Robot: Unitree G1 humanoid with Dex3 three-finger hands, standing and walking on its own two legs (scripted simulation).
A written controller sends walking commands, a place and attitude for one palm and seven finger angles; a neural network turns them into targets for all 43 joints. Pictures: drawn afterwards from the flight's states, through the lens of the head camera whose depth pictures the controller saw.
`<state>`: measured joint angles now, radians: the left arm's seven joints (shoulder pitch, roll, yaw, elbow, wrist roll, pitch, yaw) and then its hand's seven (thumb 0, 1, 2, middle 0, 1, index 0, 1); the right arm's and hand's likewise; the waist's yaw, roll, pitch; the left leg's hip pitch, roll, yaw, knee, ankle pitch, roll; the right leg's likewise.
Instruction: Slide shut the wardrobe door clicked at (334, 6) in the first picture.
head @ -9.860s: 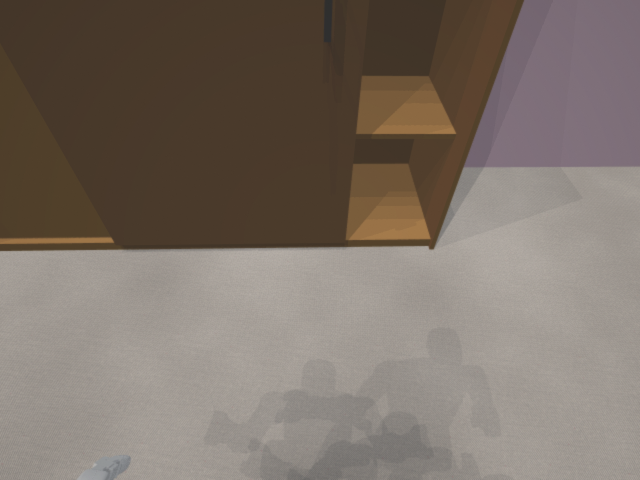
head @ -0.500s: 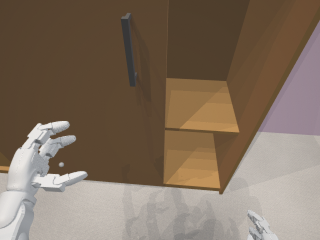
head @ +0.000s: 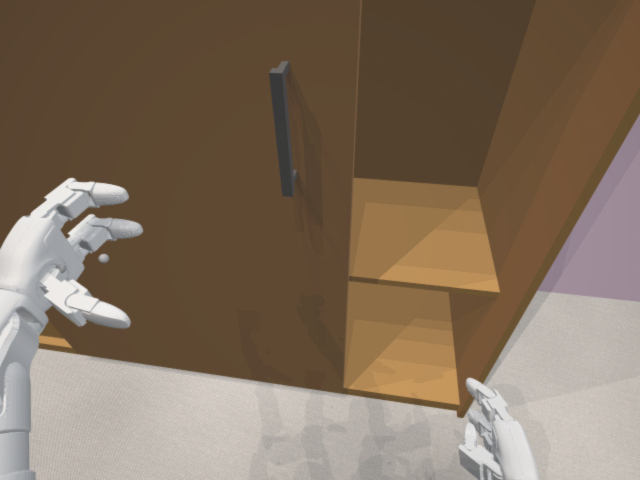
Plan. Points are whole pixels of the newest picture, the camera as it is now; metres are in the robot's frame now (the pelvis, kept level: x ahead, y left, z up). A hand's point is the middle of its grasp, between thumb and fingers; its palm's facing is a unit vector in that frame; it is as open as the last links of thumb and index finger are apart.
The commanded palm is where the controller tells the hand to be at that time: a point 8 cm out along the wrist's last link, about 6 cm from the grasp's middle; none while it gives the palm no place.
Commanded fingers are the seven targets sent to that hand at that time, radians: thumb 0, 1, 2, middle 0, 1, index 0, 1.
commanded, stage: raise the hand with hooked fingers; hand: left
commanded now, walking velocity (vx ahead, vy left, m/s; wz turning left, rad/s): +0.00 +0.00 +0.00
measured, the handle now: (286, 133) +0.54 +0.13 +0.19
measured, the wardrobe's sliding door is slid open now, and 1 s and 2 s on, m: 0.36 0.36 0.36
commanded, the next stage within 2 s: move the hooked fingers beside the handle in 0.62 s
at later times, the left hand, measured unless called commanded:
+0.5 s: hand (101, 228) +0.28 +0.27 +0.22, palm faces +0.10 -0.99 -0.07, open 14.0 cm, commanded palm +0.25 +0.31 +0.22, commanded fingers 0.00 -0.50 0.30 -0.30 -1.20 -0.30 -1.20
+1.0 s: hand (139, 214) +0.31 +0.25 +0.21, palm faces +0.05 -1.00 -0.08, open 14.0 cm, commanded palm +0.29 +0.29 +0.21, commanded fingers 0.00 -0.50 0.30 -0.30 -1.20 -0.30 -1.20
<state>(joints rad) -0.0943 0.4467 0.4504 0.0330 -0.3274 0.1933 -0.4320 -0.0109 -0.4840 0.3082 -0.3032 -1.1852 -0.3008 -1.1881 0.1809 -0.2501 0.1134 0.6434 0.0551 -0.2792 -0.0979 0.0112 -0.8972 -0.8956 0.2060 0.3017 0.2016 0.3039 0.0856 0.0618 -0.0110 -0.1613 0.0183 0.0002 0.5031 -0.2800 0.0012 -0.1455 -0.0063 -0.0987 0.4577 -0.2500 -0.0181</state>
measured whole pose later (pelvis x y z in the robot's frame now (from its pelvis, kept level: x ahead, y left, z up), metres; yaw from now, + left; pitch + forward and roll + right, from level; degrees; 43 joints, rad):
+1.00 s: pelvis +0.00 -0.01 +0.00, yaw +0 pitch -4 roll +0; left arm -0.33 0.45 0.40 0.23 -0.27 0.23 -0.40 -0.01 -0.50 0.30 -0.30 -1.20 -0.30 -1.20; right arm 0.19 -0.28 0.09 0.68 0.08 -0.25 -0.11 0.01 -0.90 -0.90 0.20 0.30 0.20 0.30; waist 0.06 0.07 0.00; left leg -0.15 0.02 0.00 0.45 -0.24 -0.01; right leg -0.14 0.00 -0.10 0.42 -0.23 -0.03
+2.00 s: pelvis +0.02 +0.00 +0.00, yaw -2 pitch +1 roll -1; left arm -0.67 0.48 0.37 0.67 -0.19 0.13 -0.30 -0.01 -0.50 0.30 -0.30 -1.20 -0.30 -1.20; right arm 0.30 -0.29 0.05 0.71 0.06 -0.18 -0.10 0.01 -0.90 -0.90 0.20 0.30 0.20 0.30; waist -0.02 0.04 -0.03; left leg -0.20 0.02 0.03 0.45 -0.27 0.00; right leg -0.21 0.00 -0.06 0.42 -0.24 -0.02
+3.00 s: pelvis +0.02 +0.01 +0.00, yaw -3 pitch +5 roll -1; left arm -0.79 0.46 0.36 0.86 -0.16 0.02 -0.26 -0.01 -0.50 0.30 -0.30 -1.20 -0.30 -1.20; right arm 0.34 -0.28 0.03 0.71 0.05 -0.14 -0.07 0.01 -0.90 -0.90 0.20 0.30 0.20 0.30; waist -0.05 0.04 -0.06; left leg -0.27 0.02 0.05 0.48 -0.29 0.01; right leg -0.28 0.00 -0.04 0.43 -0.24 0.00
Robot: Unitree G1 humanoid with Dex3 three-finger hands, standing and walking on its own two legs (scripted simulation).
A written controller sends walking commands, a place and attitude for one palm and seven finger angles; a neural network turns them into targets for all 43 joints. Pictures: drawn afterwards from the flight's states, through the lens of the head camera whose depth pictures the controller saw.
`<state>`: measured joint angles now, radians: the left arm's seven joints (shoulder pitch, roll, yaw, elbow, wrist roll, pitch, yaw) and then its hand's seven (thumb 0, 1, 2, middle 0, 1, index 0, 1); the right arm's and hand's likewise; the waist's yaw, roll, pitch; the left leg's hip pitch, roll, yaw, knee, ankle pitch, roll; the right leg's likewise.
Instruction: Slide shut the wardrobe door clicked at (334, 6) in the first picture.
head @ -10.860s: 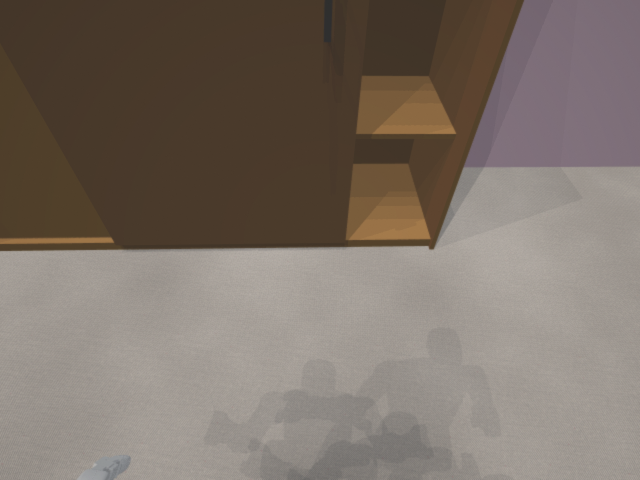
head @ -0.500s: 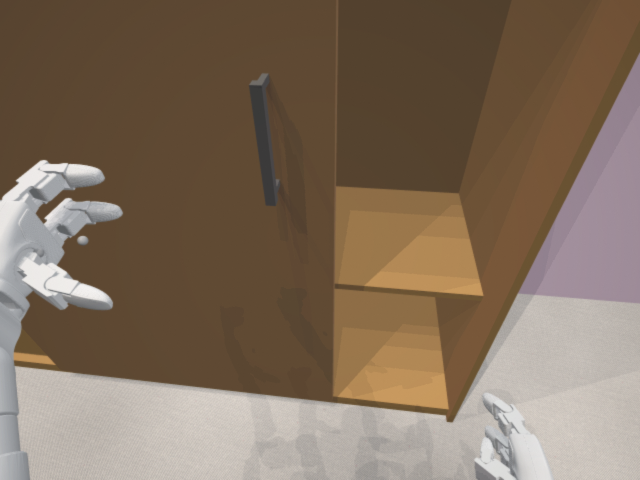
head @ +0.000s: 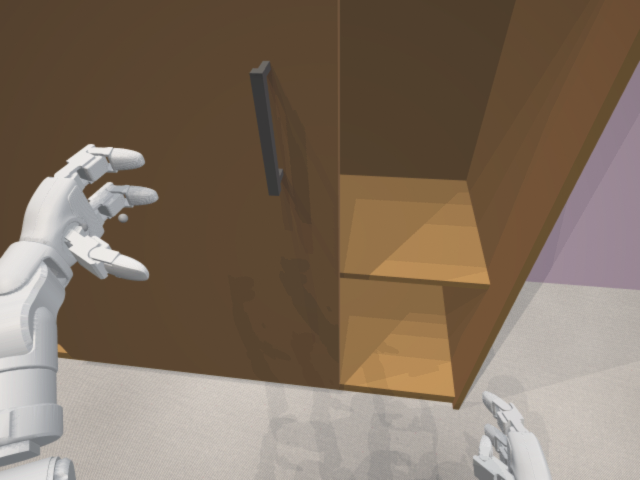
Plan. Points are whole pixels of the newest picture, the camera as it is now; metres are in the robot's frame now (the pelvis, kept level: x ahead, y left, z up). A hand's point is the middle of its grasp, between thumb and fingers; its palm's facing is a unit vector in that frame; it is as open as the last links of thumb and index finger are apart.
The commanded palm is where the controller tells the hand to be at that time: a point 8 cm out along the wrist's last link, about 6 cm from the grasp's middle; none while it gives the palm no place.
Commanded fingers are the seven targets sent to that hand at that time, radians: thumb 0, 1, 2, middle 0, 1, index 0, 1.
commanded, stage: move the hooked fingers beside the handle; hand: left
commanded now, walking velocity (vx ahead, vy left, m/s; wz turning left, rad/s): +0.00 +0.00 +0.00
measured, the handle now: (270, 132) +0.55 +0.14 +0.19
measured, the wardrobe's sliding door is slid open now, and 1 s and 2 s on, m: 0.36 0.36 0.36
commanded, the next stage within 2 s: none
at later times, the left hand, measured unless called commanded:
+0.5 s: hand (155, 187) +0.37 +0.24 +0.21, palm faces +0.04 -1.00 -0.05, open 14.0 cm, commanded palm +0.36 +0.28 +0.20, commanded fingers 0.00 -0.50 0.30 -0.30 -1.20 -0.30 -1.20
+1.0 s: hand (187, 160) +0.44 +0.23 +0.20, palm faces +0.03 -1.00 -0.03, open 14.0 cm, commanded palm +0.42 +0.27 +0.20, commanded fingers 0.00 -0.50 0.30 -0.30 -1.20 -0.30 -1.20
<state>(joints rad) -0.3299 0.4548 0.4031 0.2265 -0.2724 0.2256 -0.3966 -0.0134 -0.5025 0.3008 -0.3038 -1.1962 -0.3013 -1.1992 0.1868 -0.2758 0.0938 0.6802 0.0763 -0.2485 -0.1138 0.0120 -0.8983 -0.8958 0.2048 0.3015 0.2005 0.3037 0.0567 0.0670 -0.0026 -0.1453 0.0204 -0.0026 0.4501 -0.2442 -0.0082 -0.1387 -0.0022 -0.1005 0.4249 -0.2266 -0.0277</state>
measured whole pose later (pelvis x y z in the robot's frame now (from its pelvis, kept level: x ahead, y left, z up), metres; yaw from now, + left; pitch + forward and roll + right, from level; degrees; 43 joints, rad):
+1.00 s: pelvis +0.02 +0.01 +0.00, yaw -2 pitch +1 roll -1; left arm -0.67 0.48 0.37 0.67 -0.19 0.13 -0.30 -0.01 -0.50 0.30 -0.30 -1.20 -0.30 -1.20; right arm 0.30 -0.29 0.05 0.71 0.06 -0.18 -0.10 0.01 -0.90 -0.90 0.20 0.30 0.20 0.30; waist -0.02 0.04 -0.03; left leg -0.20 0.02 0.03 0.45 -0.27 0.00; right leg -0.21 0.00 -0.06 0.42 -0.24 -0.02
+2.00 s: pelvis +0.03 +0.02 +0.00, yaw -3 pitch +5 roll -1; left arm -0.79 0.46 0.36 0.86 -0.16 0.02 -0.26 -0.01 -0.50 0.30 -0.30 -1.20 -0.30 -1.20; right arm 0.34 -0.28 0.03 0.71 0.05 -0.14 -0.07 0.01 -0.90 -0.90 0.20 0.30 0.20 0.30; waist -0.05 0.04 -0.06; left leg -0.27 0.02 0.05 0.48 -0.29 0.01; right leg -0.28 0.00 -0.04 0.43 -0.24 0.00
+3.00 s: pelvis +0.02 +0.01 +0.00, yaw -3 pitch +5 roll -1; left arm -0.94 0.47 0.35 1.02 -0.12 -0.02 -0.21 -0.01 -0.50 0.30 -0.30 -1.20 -0.30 -1.20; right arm 0.37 -0.28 0.03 0.75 0.05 -0.14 -0.07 0.01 -0.90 -0.90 0.20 0.30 0.20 0.30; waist -0.07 0.03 -0.04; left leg -0.30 0.04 0.04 0.49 -0.28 0.00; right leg -0.31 0.01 -0.05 0.45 -0.23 -0.02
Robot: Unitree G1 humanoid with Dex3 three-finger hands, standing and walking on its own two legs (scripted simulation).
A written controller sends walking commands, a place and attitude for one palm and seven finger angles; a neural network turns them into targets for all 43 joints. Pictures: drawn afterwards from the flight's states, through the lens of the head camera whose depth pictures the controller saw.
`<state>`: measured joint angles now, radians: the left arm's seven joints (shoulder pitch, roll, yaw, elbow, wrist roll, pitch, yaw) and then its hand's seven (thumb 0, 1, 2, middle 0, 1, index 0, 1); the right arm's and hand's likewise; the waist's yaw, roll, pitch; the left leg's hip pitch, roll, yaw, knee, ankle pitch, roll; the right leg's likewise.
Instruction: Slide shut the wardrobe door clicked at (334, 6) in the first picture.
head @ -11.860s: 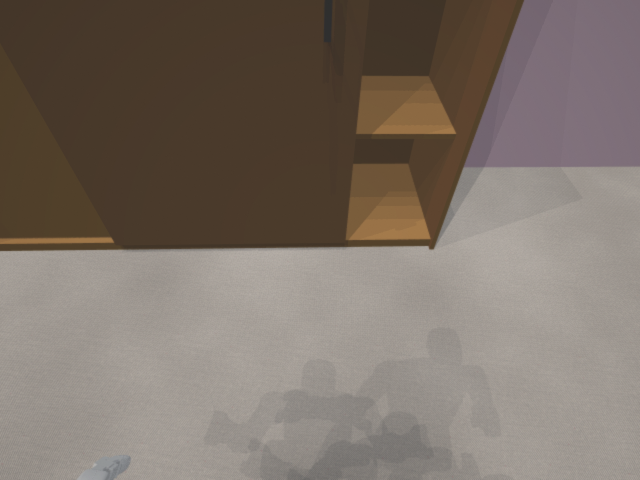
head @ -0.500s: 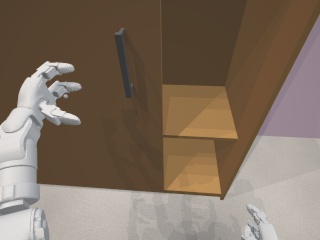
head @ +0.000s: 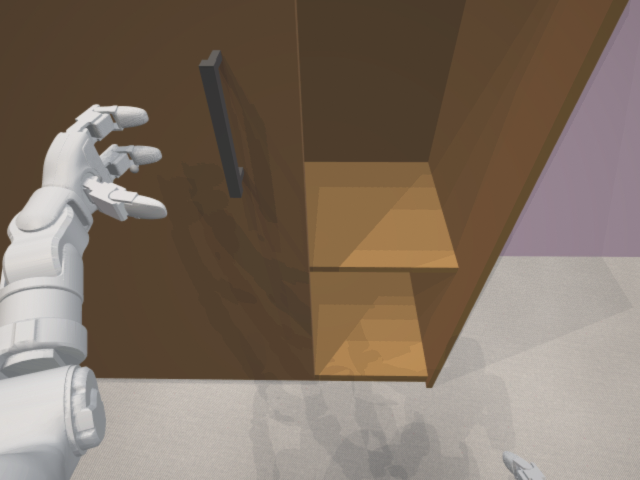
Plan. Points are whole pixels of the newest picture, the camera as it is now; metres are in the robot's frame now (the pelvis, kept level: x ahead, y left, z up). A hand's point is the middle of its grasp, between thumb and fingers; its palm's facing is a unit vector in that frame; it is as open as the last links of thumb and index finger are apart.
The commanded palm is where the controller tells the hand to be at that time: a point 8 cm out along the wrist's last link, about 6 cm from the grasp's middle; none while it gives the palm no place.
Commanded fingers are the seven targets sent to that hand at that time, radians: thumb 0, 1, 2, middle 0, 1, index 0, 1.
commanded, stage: move the hooked fingers beside the handle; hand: left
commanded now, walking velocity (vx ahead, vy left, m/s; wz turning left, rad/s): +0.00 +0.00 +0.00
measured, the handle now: (226, 130) +0.52 +0.15 +0.19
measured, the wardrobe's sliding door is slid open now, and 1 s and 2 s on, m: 0.36 0.36 0.36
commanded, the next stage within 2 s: feel for the door with the fingertips in 1.12 s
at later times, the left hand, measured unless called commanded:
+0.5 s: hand (162, 140) +0.46 +0.22 +0.21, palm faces +0.03 -1.00 +0.01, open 14.0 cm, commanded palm +0.44 +0.27 +0.19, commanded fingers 0.00 -0.50 0.30 -0.30 -1.20 -0.30 -1.20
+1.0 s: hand (160, 155) +0.45 +0.22 +0.19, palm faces +0.04 -1.00 +0.00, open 14.0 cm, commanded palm +0.43 +0.26 +0.19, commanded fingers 0.00 -0.50 0.30 -0.30 -1.20 -0.30 -1.20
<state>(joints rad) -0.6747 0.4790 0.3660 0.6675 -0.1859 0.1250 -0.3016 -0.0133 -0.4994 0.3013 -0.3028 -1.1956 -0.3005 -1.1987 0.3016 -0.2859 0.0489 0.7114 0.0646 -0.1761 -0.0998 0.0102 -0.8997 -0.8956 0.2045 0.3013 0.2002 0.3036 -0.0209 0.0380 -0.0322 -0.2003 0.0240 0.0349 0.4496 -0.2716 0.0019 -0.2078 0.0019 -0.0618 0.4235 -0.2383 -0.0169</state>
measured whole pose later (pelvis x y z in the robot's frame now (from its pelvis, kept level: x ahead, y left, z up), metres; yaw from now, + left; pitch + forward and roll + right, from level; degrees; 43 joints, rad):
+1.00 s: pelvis +0.00 +0.01 +0.00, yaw -1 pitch +5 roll -1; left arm -0.79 0.46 0.36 0.86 -0.16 0.02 -0.26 -0.01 -0.50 0.30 -0.30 -1.20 -0.30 -1.20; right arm 0.34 -0.28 0.03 0.71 0.05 -0.14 -0.07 0.01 -0.90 -0.90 0.20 0.30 0.20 0.30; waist -0.05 0.04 -0.06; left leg -0.27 0.02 0.05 0.48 -0.29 0.01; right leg -0.28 0.00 -0.04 0.43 -0.24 0.00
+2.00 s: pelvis +0.00 +0.00 +0.00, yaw -1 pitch +5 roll -1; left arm -0.94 0.47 0.35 1.02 -0.12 -0.02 -0.21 -0.01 -0.50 0.30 -0.30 -1.20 -0.30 -1.20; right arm 0.37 -0.28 0.03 0.75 0.05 -0.14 -0.07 0.01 -0.90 -0.90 0.20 0.30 0.20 0.30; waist -0.07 0.03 -0.04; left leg -0.30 0.04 0.04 0.49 -0.28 0.00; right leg -0.31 0.01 -0.05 0.45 -0.23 -0.02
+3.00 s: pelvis +0.00 +0.00 +0.00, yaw -1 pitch +4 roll -1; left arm -0.88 0.32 0.28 0.86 -0.14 0.01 -0.12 -0.01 -0.50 0.30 -0.30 -1.20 -0.30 -1.20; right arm 0.32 -0.26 0.03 0.72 0.04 -0.15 -0.05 0.01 -0.90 -0.90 0.20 0.30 0.20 0.30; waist -0.05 0.04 -0.05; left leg -0.28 0.03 0.04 0.48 -0.28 0.00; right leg -0.29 0.00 -0.05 0.45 -0.24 -0.01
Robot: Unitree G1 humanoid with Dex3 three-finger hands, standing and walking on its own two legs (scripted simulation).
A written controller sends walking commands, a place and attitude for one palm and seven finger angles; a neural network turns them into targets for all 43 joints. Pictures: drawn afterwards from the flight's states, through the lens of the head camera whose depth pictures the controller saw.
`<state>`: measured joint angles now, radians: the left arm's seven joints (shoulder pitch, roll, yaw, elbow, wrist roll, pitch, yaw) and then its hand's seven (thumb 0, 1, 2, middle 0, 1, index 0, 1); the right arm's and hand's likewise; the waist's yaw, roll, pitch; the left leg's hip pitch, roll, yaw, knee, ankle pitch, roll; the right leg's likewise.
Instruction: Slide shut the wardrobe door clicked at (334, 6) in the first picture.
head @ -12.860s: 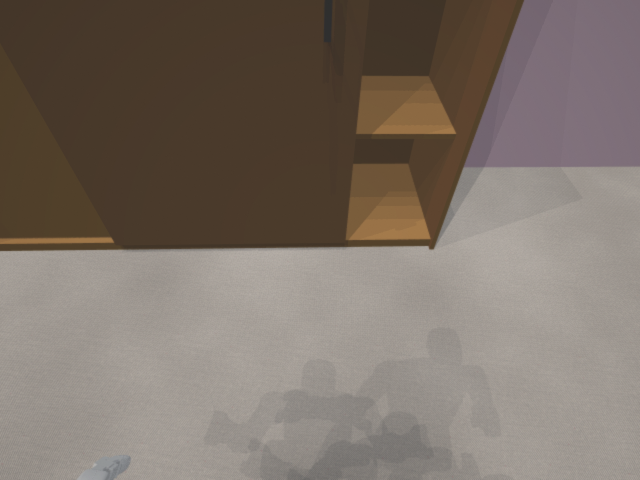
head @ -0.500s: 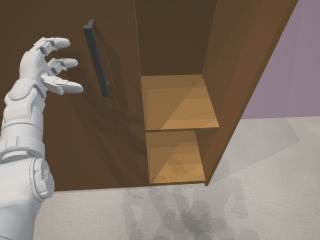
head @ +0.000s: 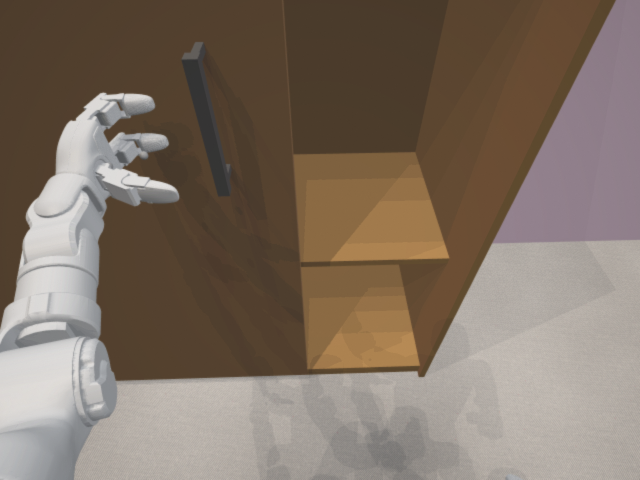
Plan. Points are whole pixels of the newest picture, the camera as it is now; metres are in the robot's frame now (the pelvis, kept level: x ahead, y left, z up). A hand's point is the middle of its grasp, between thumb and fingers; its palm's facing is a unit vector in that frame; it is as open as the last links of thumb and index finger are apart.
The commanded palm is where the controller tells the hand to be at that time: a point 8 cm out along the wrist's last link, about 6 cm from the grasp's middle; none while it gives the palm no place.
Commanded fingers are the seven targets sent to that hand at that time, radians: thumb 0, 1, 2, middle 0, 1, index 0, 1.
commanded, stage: move the hooked fingers beside the handle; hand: left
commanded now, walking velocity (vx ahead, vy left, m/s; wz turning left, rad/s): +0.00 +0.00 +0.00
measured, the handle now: (212, 126) +0.51 +0.15 +0.19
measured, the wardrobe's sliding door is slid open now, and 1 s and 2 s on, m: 0.36 0.36 0.36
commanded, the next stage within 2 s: feel for the door with the fingertips in 0.12 s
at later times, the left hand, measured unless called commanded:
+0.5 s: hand (172, 152) +0.44 +0.18 +0.20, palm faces +0.02 -1.00 +0.01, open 14.0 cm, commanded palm +0.43 +0.23 +0.19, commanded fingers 0.00 -0.50 0.30 -0.30 -1.20 -0.30 -1.20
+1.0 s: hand (172, 143) +0.46 +0.19 +0.20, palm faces +0.07 -1.00 +0.00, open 14.0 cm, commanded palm +0.45 +0.23 +0.19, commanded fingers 0.00 -0.50 0.30 -0.30 -1.20 -0.30 -1.20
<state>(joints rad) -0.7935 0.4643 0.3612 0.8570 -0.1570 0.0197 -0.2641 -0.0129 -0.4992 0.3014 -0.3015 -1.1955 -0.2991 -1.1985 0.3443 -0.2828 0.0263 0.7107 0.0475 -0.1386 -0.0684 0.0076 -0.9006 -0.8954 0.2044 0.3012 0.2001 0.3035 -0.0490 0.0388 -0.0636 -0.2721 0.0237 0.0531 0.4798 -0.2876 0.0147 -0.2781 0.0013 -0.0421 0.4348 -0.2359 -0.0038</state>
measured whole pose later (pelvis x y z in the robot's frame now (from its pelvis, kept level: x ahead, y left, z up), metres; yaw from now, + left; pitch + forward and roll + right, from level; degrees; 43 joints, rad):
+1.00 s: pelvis -0.01 -0.01 +0.00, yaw +0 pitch +5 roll -1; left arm -0.94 0.47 0.35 1.02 -0.12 -0.02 -0.21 -0.01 -0.50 0.30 -0.30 -1.20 -0.30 -1.20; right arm 0.37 -0.28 0.03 0.75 0.05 -0.14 -0.07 0.01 -0.90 -0.90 0.20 0.30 0.20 0.30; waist -0.07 0.03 -0.04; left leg -0.30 0.04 0.04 0.49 -0.28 0.00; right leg -0.31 0.01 -0.05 0.45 -0.23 -0.02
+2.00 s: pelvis -0.01 -0.01 +0.00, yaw +0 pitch +4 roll -1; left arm -0.88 0.32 0.28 0.86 -0.14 0.01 -0.12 -0.01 -0.50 0.30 -0.30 -1.20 -0.30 -1.20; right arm 0.32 -0.26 0.03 0.72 0.04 -0.15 -0.05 0.01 -0.90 -0.90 0.20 0.30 0.20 0.30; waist -0.05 0.04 -0.05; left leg -0.28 0.03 0.04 0.48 -0.28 0.00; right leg -0.29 0.00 -0.05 0.45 -0.24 -0.01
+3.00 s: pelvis -0.01 +0.00 +0.00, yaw +0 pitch +4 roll -1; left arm -0.87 0.29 0.27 0.87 -0.13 0.01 -0.07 -0.01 -0.50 0.30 -0.30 -1.20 -0.30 -1.20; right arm 0.35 -0.25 0.03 0.75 0.04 -0.14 -0.04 0.01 -0.90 -0.90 0.20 0.30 0.20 0.30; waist -0.06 0.04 -0.06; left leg -0.27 0.02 0.06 0.48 -0.28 0.01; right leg -0.28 0.00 -0.03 0.45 -0.23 -0.01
